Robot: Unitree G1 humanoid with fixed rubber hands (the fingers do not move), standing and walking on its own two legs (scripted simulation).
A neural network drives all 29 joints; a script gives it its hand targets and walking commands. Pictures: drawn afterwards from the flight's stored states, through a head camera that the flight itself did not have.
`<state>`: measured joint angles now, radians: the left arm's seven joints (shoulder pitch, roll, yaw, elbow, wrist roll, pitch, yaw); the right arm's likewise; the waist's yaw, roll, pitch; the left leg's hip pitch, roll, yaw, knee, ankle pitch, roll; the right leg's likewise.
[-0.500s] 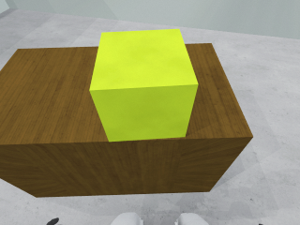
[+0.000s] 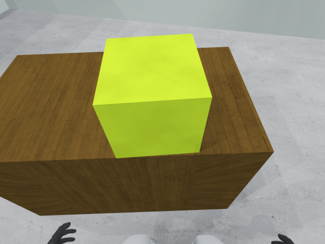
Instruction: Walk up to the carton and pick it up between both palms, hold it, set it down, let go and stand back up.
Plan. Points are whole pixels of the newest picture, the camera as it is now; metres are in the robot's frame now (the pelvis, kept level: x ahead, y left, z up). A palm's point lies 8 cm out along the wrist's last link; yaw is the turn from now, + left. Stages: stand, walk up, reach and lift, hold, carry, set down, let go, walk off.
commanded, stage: walk up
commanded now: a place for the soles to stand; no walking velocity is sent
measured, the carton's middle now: (153, 96) +0.51 +0.06 +0.03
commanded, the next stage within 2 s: stand in 0.18 s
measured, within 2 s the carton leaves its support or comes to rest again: neither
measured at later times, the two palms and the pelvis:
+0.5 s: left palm out of the picture +0.09 +0.30 -0.10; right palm out of the picture +0.08 -0.29 -0.10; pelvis -0.01 +0.00 +0.01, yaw +0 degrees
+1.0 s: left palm (67, 216) +0.19 +0.28 -0.08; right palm out of the picture +0.13 -0.29 -0.09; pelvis +0.00 +0.00 +0.00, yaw +0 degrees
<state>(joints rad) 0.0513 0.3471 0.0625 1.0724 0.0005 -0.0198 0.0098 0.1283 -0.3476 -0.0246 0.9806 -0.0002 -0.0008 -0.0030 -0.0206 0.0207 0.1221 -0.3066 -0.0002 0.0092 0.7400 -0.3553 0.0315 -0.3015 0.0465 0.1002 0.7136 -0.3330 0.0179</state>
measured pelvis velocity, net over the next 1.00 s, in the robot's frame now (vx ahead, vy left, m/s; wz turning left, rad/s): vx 0.00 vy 0.00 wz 0.01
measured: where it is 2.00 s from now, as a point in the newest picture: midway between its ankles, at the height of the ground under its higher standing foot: outside the picture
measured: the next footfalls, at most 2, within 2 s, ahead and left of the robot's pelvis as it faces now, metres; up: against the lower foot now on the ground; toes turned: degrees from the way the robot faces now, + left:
none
